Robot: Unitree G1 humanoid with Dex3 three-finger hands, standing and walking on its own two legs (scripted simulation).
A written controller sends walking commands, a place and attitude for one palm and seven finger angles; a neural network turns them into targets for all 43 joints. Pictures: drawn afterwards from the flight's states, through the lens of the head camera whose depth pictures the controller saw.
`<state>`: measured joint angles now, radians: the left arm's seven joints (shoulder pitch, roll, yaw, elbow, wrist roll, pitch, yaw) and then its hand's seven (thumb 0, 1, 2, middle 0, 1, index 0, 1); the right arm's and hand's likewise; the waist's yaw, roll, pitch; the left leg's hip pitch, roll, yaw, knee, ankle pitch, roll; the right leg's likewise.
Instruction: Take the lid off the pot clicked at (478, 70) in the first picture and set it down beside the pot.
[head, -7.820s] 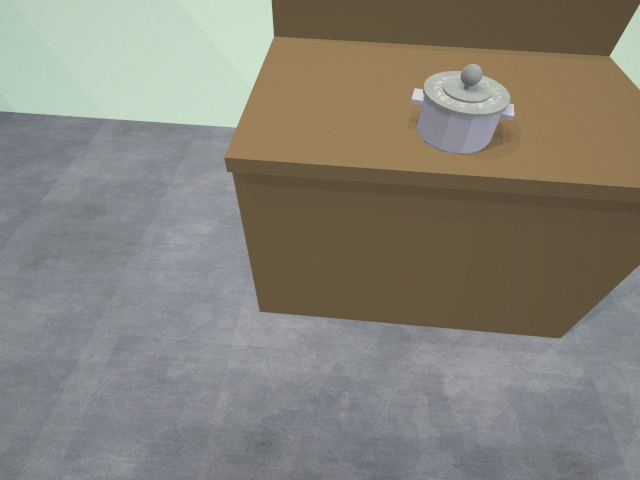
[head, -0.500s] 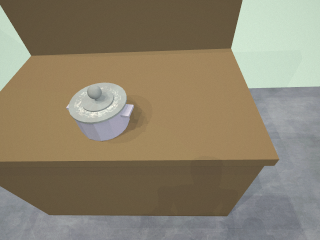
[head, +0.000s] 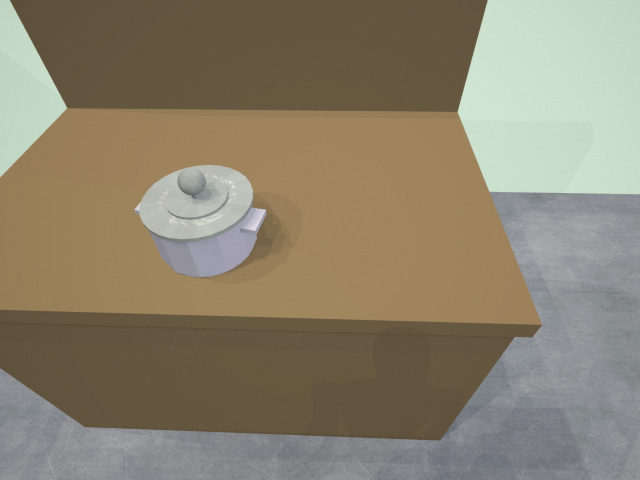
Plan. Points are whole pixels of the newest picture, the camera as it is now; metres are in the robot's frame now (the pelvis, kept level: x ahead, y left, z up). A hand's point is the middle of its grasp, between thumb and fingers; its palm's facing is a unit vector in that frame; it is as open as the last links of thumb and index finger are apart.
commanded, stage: look again from close up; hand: left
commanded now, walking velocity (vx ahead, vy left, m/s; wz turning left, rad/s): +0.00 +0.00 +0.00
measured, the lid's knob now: (191, 181) +0.53 +0.24 +0.08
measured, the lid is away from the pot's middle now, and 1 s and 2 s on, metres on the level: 0.00 0.00 0.00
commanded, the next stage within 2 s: shuffle to correct the standing spot in 0.72 s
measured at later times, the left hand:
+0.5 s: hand out of the picture +0.00 +0.21 -0.18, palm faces +0.02 -0.98 -0.20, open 7.4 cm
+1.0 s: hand out of the picture +0.01 +0.21 -0.18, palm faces +0.03 -0.98 -0.19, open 7.4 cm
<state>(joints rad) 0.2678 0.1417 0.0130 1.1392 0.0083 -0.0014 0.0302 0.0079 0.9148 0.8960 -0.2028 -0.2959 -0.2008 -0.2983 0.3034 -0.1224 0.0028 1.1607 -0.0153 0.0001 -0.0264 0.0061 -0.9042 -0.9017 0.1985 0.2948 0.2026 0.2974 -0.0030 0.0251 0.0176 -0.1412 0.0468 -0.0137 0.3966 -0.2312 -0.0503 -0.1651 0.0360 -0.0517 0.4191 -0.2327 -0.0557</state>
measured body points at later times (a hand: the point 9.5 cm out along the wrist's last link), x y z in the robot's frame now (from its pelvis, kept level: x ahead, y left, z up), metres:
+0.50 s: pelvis +0.00 +0.04 -0.01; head +0.01 +0.03 +0.44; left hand +0.00 +0.26 -0.16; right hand +0.00 -0.18 -0.17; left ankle -0.02 +0.15 -0.74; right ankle +0.00 -0.08 -0.74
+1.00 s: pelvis +0.01 +0.04 -0.01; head +0.03 +0.04 +0.44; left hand +0.01 +0.26 -0.17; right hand +0.01 -0.18 -0.17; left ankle -0.02 +0.15 -0.74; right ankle +0.00 -0.08 -0.74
